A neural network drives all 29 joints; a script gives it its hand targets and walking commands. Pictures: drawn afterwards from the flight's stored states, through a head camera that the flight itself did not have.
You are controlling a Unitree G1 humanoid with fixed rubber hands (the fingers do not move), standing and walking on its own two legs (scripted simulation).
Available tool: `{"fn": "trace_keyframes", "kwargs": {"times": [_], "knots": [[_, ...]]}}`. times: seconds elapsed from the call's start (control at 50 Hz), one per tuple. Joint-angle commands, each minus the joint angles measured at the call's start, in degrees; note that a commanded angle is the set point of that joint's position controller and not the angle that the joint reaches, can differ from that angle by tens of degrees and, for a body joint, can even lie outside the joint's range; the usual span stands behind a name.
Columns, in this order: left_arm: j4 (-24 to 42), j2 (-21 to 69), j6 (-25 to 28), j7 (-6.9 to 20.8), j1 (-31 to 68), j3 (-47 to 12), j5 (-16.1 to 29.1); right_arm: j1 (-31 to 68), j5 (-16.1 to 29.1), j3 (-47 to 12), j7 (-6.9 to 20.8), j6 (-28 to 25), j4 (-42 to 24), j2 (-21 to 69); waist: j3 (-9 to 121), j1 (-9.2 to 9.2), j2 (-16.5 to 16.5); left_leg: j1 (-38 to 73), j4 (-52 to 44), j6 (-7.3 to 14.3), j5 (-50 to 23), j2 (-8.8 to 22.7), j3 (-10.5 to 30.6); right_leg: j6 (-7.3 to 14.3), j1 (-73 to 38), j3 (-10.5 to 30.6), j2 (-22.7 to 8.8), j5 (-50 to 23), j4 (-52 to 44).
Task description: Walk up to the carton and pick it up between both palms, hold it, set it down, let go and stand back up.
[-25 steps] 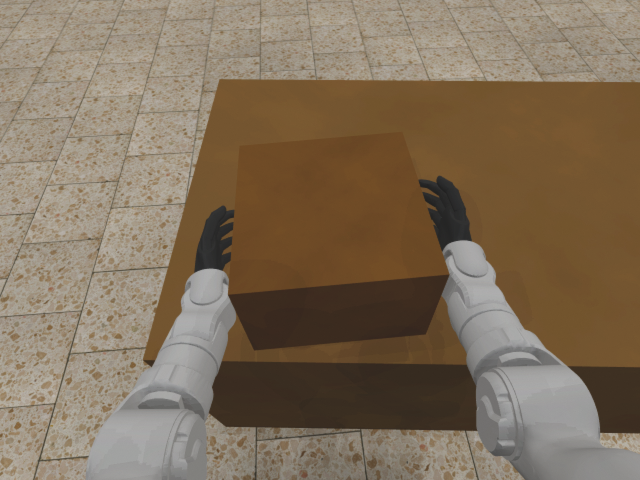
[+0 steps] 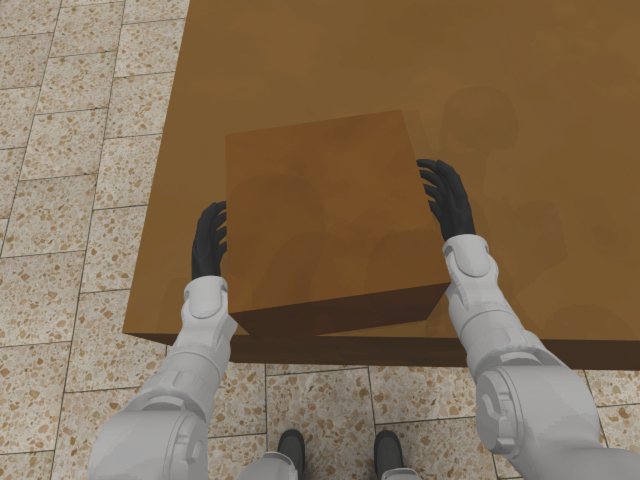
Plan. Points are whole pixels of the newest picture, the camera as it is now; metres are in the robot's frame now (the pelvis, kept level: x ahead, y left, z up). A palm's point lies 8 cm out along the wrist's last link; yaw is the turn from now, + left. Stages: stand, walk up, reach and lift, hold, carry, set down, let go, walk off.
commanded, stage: set down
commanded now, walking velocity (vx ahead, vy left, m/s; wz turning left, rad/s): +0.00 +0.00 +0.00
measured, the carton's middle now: (328, 229) +0.41 +0.03 -0.05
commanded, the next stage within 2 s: none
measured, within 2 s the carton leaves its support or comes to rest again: rests again in 0.14 s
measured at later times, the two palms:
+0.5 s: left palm (210, 283) +0.33 +0.18 -0.05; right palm (459, 231) +0.42 -0.14 -0.04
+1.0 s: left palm (198, 284) +0.32 +0.18 -0.02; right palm (502, 213) +0.42 -0.17 +0.01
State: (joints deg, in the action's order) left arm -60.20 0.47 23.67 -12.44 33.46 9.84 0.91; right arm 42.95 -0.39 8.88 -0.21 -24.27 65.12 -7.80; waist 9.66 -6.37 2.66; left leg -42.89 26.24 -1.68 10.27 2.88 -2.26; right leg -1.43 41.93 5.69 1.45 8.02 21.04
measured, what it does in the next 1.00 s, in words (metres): shifts its weight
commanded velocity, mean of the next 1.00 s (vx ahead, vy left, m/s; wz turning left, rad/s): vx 0.00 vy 0.00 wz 0.00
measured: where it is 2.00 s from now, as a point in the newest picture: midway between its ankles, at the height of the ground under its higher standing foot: outside the picture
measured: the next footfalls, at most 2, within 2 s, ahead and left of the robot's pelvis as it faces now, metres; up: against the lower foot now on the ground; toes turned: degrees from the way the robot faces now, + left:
none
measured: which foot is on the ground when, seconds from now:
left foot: down 0.00-1.00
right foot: down 0.00-1.00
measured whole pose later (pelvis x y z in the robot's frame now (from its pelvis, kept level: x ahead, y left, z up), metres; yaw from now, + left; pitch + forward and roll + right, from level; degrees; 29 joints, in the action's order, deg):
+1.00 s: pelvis -0.06 -0.02 -0.03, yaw +1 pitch +28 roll +1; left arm -59.1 -1.0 11.1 -11.4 40.1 9.8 11.7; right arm 52.2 11.3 2.3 2.5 -6.5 64.2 -17.5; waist 15.6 -8.0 0.9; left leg -52.3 36.2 -2.0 11.7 2.8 -2.2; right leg -1.0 54.9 5.5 1.9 11.1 38.1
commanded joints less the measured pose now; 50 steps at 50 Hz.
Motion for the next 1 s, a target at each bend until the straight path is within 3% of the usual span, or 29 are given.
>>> {"fn": "trace_keyframes", "kwargs": {"times": [0.0,0.06,0.16,0.18,0.2,0.28,0.3,0.34,0.38,0.44,0.46,0.48,0.5,0.52,0.54,0.56,0.58,0.6,0.64,0.66,0.68,0.7,0.74,0.8,0.84,0.86,0.94,0.96,0.98], "knots": [[9.7,32.8,8.6,7.2,37.6,-14.3,-4.8,26.6,-10.4,-12.5,5.8,-5.5,-7.7,31.8,63.4,0.36,-7.7,21.1,10.7,-4.2,-41.5,-1.1,-0.7,1.6,-22.6,-10.0,2.8,-41.0,10.4],[11.0,31.1,8.8,7.2,35.5,-13.2,-4.4,26.4,-9.9,-12.1,5.5,-5.9,-7.3,28.0,64.3,0.16,-8.4,18.4,10.5,-3.7,-39.6,-1.4,-1.3,1.3,-23.9,-9.9,2.8,-42.7,12.2],[10.2,11.9,7.8,5.2,32.2,-5.1,-2.4,26.6,-5.9,-9.4,2.5,-6.0,-7.0,9.0,69.1,-0.39,-11.0,9.1,12.5,-2.8,-36.1,-2.5,-3.3,-0.4,-32.7,-7.4,2.0,-52.8,17.7],[5.9,12.6,7.6,5.8,34.0,-3.0,-3.5,28.7,-6.6,-8.7,2.7,-5.1,-6.5,12.6,64.2,-1.57,-13.0,3.0,10.4,-2.0,-28.4,-2.6,-3.9,-0.8,-33.0,-7.0,0.7,-47.1,17.2],[9.5,10.9,7.1,5.5,34.3,-2.6,-2.7,28.7,-5.9,-8.5,2.8,-4.7,-7.7,9.8,65.6,-1.88,-12.7,1.8,9.9,-1.8,-26.8,-2.8,-4.7,-1.4,-34.0,-6.5,0.4,-47.4,17.7],[12.4,3.4,5.9,3.3,31.6,-1.2,0.0,31.1,-0.4,-6.6,1.6,-3.9,-9.5,0.5,68.9,-2.45,-11.9,4.9,12.3,-2.5,-27.8,-1.8,-4.2,-1.1,-28.4,-7.1,1.6,-42.8,18.9],[13.5,-1.7,5.3,2.7,34.3,0.3,0.5,32.7,0.9,-6.4,1.5,-3.3,-10.8,-3.7,71.2,-3.63,-11.1,4.7,13.0,-2.3,-26.5,-1.9,-4.6,-0.8,-27.6,-6.9,1.8,-39.6,18.9],[15.2,3.0,3.9,3.0,30.4,-1.5,1.5,32.7,0.9,-6.7,1.3,-2.0,-12.3,-0.8,67.6,-2.12,-14.3,3.4,13.0,-1.5,-22.5,-1.9,-3.7,-1.1,-27.3,-6.8,1.3,-37.0,19.3],[17.3,-3.6,3.4,2.3,33.6,-0.7,3.5,33.4,3.3,-5.2,1.3,-0.7,-12.5,-7.2,71.2,-2.45,-13.2,3.6,13.8,-2.2,-22.9,-2.1,-4.4,-1.1,-27.0,-6.4,1.3,-36.3,20.0],[18.1,-2.3,2.4,2.2,33.4,-2.3,4.4,35.4,4.4,-5.4,1.6,0.5,-14.0,-4.6,69.0,-2.36,-12.8,2.5,13.7,-1.8,-20.7,-2.2,-2.8,-1.3,-25.5,-6.2,0.2,-32.2,20.2],[18.0,-9.9,1.4,1.5,33.9,-0.9,5.5,35.2,7.1,-4.3,1.7,1.2,-12.7,-14.4,73.1,-1.68,-11.5,7.1,14.4,-2.6,-24.2,-2.2,-3.9,-0.5,-25.5,-6.8,1.6,-35.1,20.9],[16.9,-8.3,0.8,1.7,32.0,-1.0,5.1,36.2,6.9,-5.2,1.5,1.8,-12.6,-12.0,69.6,-2.39,-11.9,5.8,14.7,-2.5,-23.5,-2.2,-3.9,-1.0,-25.6,-6.2,1.1,-33.4,20.4],[18.4,-8.1,0.1,1.3,35.0,-2.3,6.2,37.9,6.9,-4.0,1.7,2.7,-13.2,-13.3,70.0,-0.84,-12.0,6.0,14.6,-2.7,-23.0,-2.1,-2.9,-0.8,-24.1,-6.6,1.1,-31.3,20.0],[18.0,-8.6,-0.6,1.5,35.9,-2.2,7.0,38.2,7.4,-5.2,2.0,4.0,-14.4,-12.5,69.7,-1.84,-13.1,5.8,14.3,-2.0,-20.7,-2.2,-3.4,-0.9,-24.0,-5.8,0.9,-28.8,19.6],[18.9,-13.5,-0.8,1.0,32.3,-1.8,8.0,35.6,9.2,-5.9,1.7,4.0,-14.3,-19.0,73.2,-2.42,-12.0,8.4,15.2,-2.7,-25.8,-2.5,-3.9,-0.4,-25.6,-5.5,1.6,-34.3,20.4],[16.4,-12.3,-1.1,1.4,34.1,-1.7,8.1,38.1,9.8,-7.9,1.9,5.2,-15.8,-15.7,68.7,-2.81,-14.4,5.6,14.9,-2.0,-22.4,-2.6,-4.0,-1.1,-26.4,-5.3,1.1,-31.6,20.4],[16.1,-13.6,-1.7,1.4,37.8,-2.4,9.1,39.4,9.1,-7.8,1.8,6.3,-14.4,-15.8,65.3,-1.44,-16.0,4.7,14.0,-1.6,-19.3,-2.6,-3.7,-1.5,-26.3,-5.4,1.3,-27.3,19.7],[17.1,-16.6,-2.0,0.9,35.6,-2.7,10.4,38.7,11.8,-8.5,2.2,6.9,-16.9,-19.7,67.5,-2.46,-13.6,6.6,14.5,-2.1,-21.6,-2.7,-3.8,-0.8,-27.0,-4.8,1.3,-28.3,19.6],[16.9,-15.8,-2.7,1.0,37.9,-2.7,10.7,39.4,12.1,-9.8,2.7,8.8,-16.4,-17.5,66.1,-1.78,-14.2,7.7,13.9,-1.8,-19.6,-2.7,-3.1,-0.7,-26.1,-4.8,1.1,-24.7,18.4],[15.4,-11.5,-2.9,1.1,43.8,-4.8,10.5,42.2,11.1,-9.9,3.4,10.1,-13.9,-11.6,62.6,-0.61,-13.3,7.3,12.8,-1.5,-14.7,-2.3,-2.1,-0.4,-21.9,-5.1,0.6,-16.6,16.5],[14.2,-15.1,-3.2,1.0,41.1,-3.8,11.0,42.1,12.6,-10.7,3.5,10.6,-15.8,-14.7,63.7,-2.52,-12.8,7.5,13.5,-1.4,-16.5,-2.6,-2.9,0.1,-23.3,-5.1,1.1,-18.2,17.4],[14.4,-18.4,-4.2,0.8,41.9,-3.8,11.5,40.5,13.4,-11.4,3.2,11.4,-16.2,-17.9,64.6,-1.19,-13.8,9.3,14.2,-1.2,-18.4,-3.2,-3.0,-0.1,-25.4,-4.4,1.7,-20.6,17.6],[12.6,-18.4,-4.7,0.7,41.0,-2.2,10.5,41.1,13.4,-11.3,3.3,12.2,-15.5,-17.7,63.4,-2.22,-14.2,7.8,14.2,-1.2,-16.8,-3.3,-2.9,-0.3,-26.2,-3.8,1.1,-20.7,17.7],[13.1,-16.5,-5.8,0.8,44.8,-3.7,11.3,43.4,13.5,-10.5,3.4,14.2,-15.1,-14.7,58.9,-0.69,-13.7,4.5,12.2,-0.9,-12.6,-3.9,-1.6,-0.4,-27.0,-4.0,0.7,-14.2,16.2],[15.7,-19.8,-8.1,0.1,40.0,-2.8,11.0,41.1,15.0,-10.3,3.0,14.5,-16.0,-22.1,63.0,-0.06,-14.3,10.3,12.9,-1.3,-18.6,-3.5,-2.5,-0.5,-28.9,-4.6,2.4,-19.9,16.5],[15.6,-19.4,-8.3,0.3,38.2,-2.3,11.2,39.9,15.4,-11.2,3.1,14.4,-14.9,-21.6,61.0,-0.96,-14.7,9.4,12.7,-1.2,-19.2,-3.7,-2.1,-0.1,-30.1,-4.1,2.0,-20.3,16.2],[16.5,-20.0,-8.5,0.7,41.4,-2.9,11.7,42.0,16.7,-11.2,3.1,14.3,-16.7,-20.9,59.5,0.13,-14.0,6.2,11.5,-1.2,-17.5,-4.1,-1.7,-0.5,-32.2,-4.1,1.6,-20.7,15.5],[17.9,-18.6,-8.6,0.3,39.3,-3.7,11.6,39.3,16.2,-10.4,3.5,14.2,-14.6,-21.8,58.8,0.4,-11.6,8.2,11.1,-1.8,-17.0,-3.8,-2.0,0.1,-30.3,-4.6,1.9,-18.9,15.0],[25.7,-17.5,-9.6,0.6,28.7,-2.8,10.1,28.6,17.5,-12.2,3.3,13.0,-18.8,-21.3,62.1,0.4,-12.4,13.2,12.3,-1.7,-24.8,-3.6,-1.8,0.0,-35.7,-3.9,2.9,-27.2,15.2]]}}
